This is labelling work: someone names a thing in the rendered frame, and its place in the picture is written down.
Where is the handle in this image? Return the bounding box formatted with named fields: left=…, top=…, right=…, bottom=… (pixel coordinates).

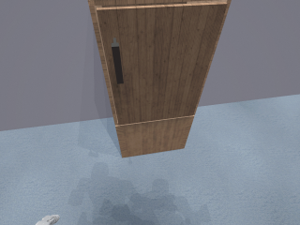
left=111, top=37, right=124, bottom=84

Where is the robot left hand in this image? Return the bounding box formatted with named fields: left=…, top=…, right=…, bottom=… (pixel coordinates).
left=36, top=215, right=60, bottom=225

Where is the cupboard door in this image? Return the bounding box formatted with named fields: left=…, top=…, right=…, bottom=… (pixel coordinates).
left=97, top=2, right=228, bottom=126

